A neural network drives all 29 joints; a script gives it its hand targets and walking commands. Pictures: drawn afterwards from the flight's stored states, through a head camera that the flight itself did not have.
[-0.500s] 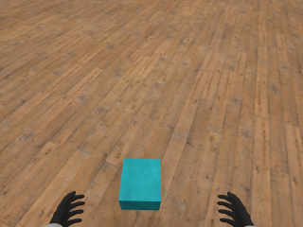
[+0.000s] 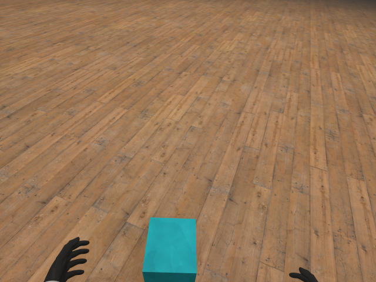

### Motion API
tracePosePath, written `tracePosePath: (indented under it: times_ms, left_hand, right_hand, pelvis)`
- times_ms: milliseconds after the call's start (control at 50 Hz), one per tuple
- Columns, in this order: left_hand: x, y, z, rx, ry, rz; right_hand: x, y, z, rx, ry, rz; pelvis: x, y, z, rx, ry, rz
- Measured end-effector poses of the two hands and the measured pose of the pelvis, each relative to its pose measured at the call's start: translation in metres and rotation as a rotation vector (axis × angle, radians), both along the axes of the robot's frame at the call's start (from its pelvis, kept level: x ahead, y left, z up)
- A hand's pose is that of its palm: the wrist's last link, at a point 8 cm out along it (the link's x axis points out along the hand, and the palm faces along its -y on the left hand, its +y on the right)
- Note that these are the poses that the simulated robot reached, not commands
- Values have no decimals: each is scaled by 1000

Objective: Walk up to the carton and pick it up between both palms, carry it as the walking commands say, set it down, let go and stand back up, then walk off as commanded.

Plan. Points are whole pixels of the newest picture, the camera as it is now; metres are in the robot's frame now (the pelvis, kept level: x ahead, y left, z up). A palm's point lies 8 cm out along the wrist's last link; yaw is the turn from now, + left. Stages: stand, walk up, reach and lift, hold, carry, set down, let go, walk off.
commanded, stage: stand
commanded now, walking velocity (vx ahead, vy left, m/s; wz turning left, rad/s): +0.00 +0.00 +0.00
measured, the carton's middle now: (171, 250) +0.47 +0.06 -0.68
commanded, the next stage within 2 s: walk off in 1.48 s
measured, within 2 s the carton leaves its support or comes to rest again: neither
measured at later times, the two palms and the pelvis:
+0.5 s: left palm out of the picture +0.14 +0.28 -0.06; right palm out of the picture +0.12 -0.27 -0.08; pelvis +0.00 +0.00 +0.00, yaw +0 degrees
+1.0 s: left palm out of the picture +0.11 +0.28 -0.07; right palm out of the picture +0.10 -0.28 -0.08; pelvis -0.01 +0.00 +0.00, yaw +0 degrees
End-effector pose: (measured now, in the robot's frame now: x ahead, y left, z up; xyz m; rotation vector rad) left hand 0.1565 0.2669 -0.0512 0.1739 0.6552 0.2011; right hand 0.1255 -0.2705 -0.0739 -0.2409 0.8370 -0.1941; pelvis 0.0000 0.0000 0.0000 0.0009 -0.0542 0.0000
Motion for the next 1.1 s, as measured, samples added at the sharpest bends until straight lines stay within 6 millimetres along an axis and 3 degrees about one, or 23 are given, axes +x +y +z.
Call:
tracePosePath:
  times_ms: [380, 1100]
  left_hand:
    - [-9, 7, -7, 20, 27, 16]
    - [-51, 17, -22, 19, 84, 40]
  right_hand:
    - [-4, -3, -4, -5, 28, -9]
    - [-35, -4, -9, -17, 61, -31]
  pelvis:
    - [1, 0, 0, 0, 11, 0]
    - [-18, 4, 0, -6, -14, 0]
